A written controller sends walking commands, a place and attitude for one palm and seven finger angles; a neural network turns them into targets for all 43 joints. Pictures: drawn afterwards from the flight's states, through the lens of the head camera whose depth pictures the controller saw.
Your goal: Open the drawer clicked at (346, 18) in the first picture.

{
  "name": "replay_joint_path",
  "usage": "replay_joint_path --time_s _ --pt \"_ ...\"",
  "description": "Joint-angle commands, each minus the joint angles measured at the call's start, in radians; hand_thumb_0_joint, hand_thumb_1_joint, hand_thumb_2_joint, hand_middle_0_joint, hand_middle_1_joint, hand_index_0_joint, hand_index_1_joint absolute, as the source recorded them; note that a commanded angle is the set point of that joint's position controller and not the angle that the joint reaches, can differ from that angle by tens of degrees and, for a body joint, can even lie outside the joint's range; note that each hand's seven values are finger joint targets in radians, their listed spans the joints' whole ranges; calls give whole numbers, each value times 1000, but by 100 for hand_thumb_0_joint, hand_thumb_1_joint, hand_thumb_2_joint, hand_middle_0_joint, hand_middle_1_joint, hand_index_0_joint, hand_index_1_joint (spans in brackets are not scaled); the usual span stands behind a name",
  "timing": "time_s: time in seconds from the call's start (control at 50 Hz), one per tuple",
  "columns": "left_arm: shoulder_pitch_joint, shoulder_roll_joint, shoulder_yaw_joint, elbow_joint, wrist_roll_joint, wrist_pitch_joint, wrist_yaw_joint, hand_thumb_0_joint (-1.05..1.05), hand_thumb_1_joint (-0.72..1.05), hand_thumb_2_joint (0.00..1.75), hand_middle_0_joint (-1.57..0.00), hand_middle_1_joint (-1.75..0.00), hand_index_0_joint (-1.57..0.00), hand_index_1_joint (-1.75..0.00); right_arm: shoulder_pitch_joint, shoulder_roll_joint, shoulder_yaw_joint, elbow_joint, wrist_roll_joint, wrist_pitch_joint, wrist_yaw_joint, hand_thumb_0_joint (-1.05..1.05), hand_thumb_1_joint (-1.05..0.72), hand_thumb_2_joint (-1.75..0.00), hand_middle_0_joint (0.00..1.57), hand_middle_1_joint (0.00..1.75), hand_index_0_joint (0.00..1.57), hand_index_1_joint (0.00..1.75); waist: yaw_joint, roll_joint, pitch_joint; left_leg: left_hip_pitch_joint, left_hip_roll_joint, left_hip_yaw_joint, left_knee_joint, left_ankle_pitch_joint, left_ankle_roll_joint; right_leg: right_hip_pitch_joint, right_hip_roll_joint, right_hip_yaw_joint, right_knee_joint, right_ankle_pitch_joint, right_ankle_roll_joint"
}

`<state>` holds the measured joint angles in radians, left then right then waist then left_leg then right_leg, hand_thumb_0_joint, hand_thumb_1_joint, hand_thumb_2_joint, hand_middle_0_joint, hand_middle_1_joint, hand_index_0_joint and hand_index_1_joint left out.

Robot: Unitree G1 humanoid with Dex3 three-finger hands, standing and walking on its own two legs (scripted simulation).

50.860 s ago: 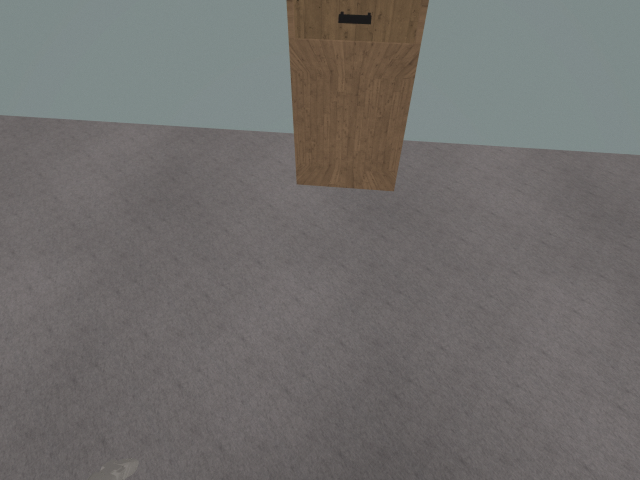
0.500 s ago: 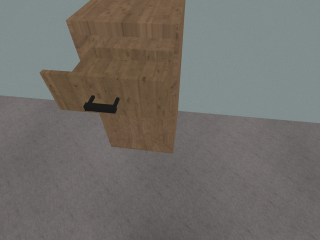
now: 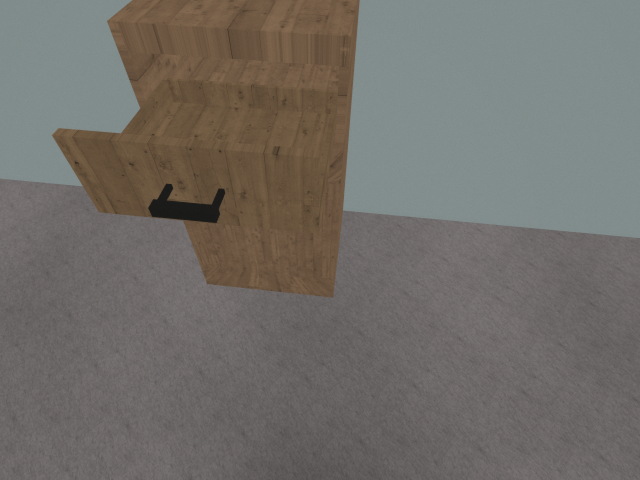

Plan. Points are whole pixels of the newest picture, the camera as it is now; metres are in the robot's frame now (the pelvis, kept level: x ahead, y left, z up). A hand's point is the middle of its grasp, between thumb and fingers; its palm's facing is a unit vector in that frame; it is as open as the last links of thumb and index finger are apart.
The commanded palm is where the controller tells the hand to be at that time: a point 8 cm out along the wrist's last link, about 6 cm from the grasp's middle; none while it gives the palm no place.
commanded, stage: look to check the result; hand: left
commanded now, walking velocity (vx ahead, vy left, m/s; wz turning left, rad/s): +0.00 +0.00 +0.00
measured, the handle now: (189, 201) +0.53 +0.25 +0.01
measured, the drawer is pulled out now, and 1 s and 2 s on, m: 0.29 0.29 0.29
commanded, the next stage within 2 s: stand and wait in 0.36 s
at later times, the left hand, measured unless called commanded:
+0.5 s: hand out of the picture +0.08 +0.24 -0.16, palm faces -0.01 -0.95 -0.31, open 7.4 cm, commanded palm none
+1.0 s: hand out of the picture +0.10 +0.25 -0.15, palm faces -0.02 -0.94 -0.33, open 7.4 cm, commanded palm none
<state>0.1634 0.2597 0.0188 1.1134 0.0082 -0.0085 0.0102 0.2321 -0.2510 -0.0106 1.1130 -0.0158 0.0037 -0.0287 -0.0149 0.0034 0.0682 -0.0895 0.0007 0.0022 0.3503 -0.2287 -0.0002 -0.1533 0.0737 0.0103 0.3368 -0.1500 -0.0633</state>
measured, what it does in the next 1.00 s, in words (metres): stands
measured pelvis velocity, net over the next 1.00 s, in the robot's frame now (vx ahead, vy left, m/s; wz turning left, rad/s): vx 0.02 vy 0.00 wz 0.00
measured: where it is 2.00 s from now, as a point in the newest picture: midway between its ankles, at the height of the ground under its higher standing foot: outside the picture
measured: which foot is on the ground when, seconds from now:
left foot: down 0.00-1.00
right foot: down 0.00-1.00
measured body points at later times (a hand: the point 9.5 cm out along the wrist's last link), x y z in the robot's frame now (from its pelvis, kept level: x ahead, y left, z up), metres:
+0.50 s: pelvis +0.01 +0.00 +0.00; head +0.03 +0.00 +0.45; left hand +0.09 +0.29 -0.14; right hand +0.07 -0.28 -0.14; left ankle -0.02 +0.12 -0.75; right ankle +0.02 -0.08 -0.75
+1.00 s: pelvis +0.02 +0.00 +0.00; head +0.04 +0.00 +0.45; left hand +0.11 +0.30 -0.13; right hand +0.08 -0.29 -0.14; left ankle -0.02 +0.12 -0.75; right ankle +0.02 -0.08 -0.75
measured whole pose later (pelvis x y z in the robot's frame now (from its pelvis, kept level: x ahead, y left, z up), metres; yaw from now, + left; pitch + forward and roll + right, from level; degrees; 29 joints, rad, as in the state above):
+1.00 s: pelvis +0.02 +0.00 +0.00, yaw +0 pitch -2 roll +0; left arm 0.10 0.33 0.01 1.10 0.01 -0.02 0.00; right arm 0.13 -0.32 -0.01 1.10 -0.01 0.00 -0.02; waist -0.01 0.00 0.07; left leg -0.04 0.00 0.00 0.29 -0.22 0.00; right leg -0.11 0.07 0.01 0.30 -0.16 -0.06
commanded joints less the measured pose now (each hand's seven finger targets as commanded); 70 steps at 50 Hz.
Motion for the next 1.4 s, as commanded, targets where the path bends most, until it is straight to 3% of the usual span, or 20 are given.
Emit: replay_joint_path --time_s 0.0,0.22,0.38,0.42,0.56,0.82,0.84,1.18,1.22,1.38 --pt "-10 178 34 -47 -3 -21 14 0 90 90 -20 -30 -20 -30 2 -163 -31 -45 0 -18 -7 0 -90 -90 20 30 20 30 1 18 -54 -33 103 -90 -63 99 31 39 -164 143 -53 110 1" --pt "-31 204 40 -57 0 -26 14 0 90 90 -20 -30 -20 -30 -40 -189 -38 -55 3 -19 -5 0 -90 -90 20 30 20 30 2 -14 -59 -1 103 -89 -64 121 35 32 -165 145 -59 144 8" --pt "-55 227 42 -60 -1 -30 13 0 90 90 -20 -30 -20 -30 -75 -216 -40 -62 2 -23 -3 0 -90 -90 20 30 20 30 1 5 -93 18 106 -88 -66 165 31 61 -174 145 -51 209 8" --pt "-57 234 43 -62 0 -33 13 0 90 90 -20 -30 -20 -30 -82 -221 -41 -65 4 -22 -4 0 -90 -90 20 30 20 30 2 -19 -88 26 108 -86 -65 168 32 55 -172 143 -54 219 11" --pt "-76 250 41 -62 -1 -32 12 0 90 90 -20 -30 -20 -30 -98 -242 -39 -65 1 -23 -2 0 -90 -90 20 30 20 30 0 11 -99 31 113 -89 -74 196 28 77 -177 141 -50 244 8" --pt "-88 271 42 -67 -1 -34 10 0 90 90 -20 -30 -20 -30 -118 -263 -38 -67 4 -24 -1 0 -90 -90 20 30 20 30 4 -12 -95 47 115 -87 -81 201 28 78 -178 139 -65 249 12" --pt "-94 269 39 -65 -2 -33 10 0 90 90 -20 -30 -20 -30 -112 -266 -39 -66 3 -23 -1 0 -90 -90 20 30 20 30 -1 8 -100 43 115 -90 -83 192 26 84 -179 142 -66 239 12" --pt "-97 276 36 -64 -3 -34 9 0 90 90 -20 -30 -20 -30 -118 -273 -38 -63 3 -25 0 0 -90 -90 20 30 20 30 0 7 -101 48 116 -90 -89 204 25 90 -180 141 -65 250 11" --pt "-92 277 39 -65 -2 -34 9 0 90 90 -20 -30 -20 -30 -121 -270 -38 -63 5 -24 0 0 -90 -90 20 30 20 30 4 -15 -90 50 116 -90 -91 192 28 77 -177 139 -71 230 13" --pt "-96 277 35 -62 -2 -35 8 0 90 90 -20 -30 -20 -30 -122 -274 -38 -61 3 -25 1 0 -90 -90 20 30 20 30 2 13 -103 47 116 -93 -94 194 25 94 -182 139 -71 231 11"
